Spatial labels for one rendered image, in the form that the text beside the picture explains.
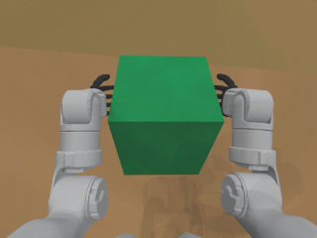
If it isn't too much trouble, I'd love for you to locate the robot left upper arm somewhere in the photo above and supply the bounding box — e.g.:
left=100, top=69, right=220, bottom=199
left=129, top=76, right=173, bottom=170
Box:
left=6, top=176, right=109, bottom=238

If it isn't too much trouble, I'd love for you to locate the robot right hand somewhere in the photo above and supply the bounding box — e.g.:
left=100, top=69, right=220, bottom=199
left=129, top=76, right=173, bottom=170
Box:
left=214, top=73, right=238, bottom=117

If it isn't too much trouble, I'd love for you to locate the robot left forearm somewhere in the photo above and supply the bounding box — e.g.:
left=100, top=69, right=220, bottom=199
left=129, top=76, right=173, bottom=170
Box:
left=48, top=88, right=107, bottom=212

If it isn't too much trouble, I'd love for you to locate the carton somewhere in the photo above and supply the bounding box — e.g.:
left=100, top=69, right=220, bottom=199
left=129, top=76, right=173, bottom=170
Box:
left=107, top=56, right=225, bottom=176

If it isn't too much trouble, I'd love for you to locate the robot right forearm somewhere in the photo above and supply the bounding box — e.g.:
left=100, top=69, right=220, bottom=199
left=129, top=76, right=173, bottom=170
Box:
left=222, top=88, right=282, bottom=206

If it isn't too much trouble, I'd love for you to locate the robot right upper arm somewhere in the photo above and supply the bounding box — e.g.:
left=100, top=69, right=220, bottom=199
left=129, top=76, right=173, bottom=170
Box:
left=220, top=172, right=317, bottom=238

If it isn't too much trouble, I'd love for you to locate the robot left hand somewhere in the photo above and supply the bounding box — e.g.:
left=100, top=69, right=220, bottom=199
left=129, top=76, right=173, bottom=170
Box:
left=90, top=74, right=115, bottom=116

